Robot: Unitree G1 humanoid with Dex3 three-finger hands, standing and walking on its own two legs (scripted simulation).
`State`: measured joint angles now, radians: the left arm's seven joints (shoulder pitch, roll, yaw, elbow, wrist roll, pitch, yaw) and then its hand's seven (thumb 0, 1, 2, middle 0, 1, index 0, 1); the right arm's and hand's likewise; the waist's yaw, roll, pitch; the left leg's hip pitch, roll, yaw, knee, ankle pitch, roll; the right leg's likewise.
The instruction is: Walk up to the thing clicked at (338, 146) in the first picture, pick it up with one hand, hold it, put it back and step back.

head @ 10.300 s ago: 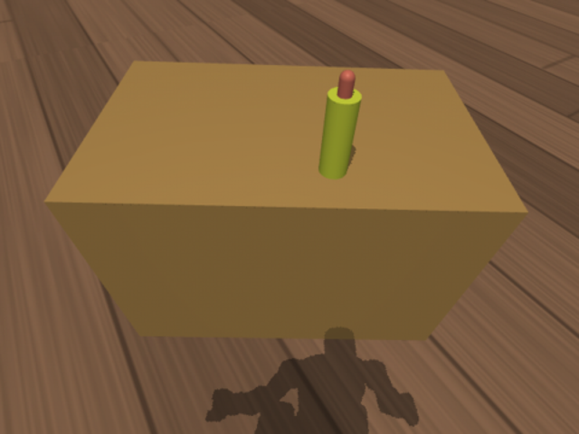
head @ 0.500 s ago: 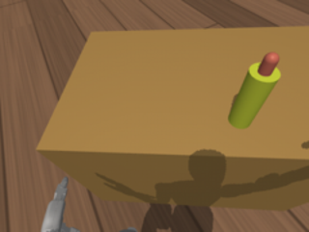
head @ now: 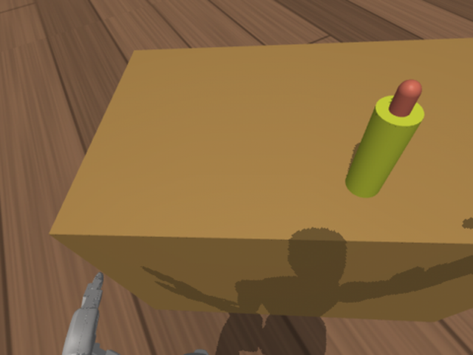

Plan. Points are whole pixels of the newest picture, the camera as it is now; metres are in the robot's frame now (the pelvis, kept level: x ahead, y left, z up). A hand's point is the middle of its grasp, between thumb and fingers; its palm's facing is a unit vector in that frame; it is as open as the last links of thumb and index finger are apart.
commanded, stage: approach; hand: right
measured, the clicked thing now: (382, 143) +0.46 -0.21 +0.09
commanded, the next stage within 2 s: close in in 0.46 s
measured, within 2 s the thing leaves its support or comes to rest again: neither
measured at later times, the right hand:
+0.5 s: hand (471, 181) +0.40 -0.33 +0.07, palm faces +0.12 +0.99 +0.05, open 17.5 cm
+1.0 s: hand (397, 169) +0.44 -0.25 +0.04, palm faces +0.17 +0.99 +0.03, open 17.6 cm
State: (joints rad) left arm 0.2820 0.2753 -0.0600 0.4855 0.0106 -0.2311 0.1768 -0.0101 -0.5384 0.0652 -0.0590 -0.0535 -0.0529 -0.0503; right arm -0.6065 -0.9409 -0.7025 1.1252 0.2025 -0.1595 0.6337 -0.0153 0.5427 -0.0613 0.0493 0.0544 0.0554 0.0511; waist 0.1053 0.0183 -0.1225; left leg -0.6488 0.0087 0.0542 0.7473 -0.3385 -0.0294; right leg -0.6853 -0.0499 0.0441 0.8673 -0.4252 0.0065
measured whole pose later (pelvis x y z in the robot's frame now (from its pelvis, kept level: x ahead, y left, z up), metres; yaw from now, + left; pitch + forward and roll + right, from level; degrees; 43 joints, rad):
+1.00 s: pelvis -0.02 +0.01 -0.03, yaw +2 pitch +18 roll +2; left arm 0.39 0.25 0.03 0.16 0.03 -0.11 0.04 -0.01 -0.53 0.04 -0.07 -0.06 -0.07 -0.05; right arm -0.65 -0.52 -0.53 1.01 0.12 -0.32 0.25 -0.02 0.57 -0.06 0.03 0.05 0.04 0.05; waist 0.15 0.02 -0.15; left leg -0.88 0.00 0.02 0.98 -0.41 -0.03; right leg -0.88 -0.06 0.01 1.06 -0.49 0.01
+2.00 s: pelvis -0.01 +0.01 -0.03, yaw +2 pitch +18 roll +2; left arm 0.38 0.24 0.04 0.12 0.03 -0.06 0.01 -0.01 -0.53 0.06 -0.05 -0.05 -0.05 -0.04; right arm -0.71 -0.48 -0.49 1.05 0.08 -0.33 0.15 -0.01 0.23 -0.43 0.90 0.67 0.90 0.67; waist 0.17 0.02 -0.14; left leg -0.87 0.00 0.02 0.97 -0.41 -0.02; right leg -0.86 -0.06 0.02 1.03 -0.48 0.02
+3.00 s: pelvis -0.01 +0.01 -0.01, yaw +1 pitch +14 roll +1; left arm 0.37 0.24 0.04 0.23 0.00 -0.07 0.03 -0.01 -0.52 0.05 -0.06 -0.06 -0.06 -0.05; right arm -0.73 -0.47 -0.45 0.99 0.11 -0.24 0.15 0.00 0.36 -1.06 0.75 1.08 0.75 1.08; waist 0.13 0.01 -0.11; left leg -0.71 0.01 0.01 0.84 -0.37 -0.02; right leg -0.69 -0.05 0.00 0.89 -0.43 0.02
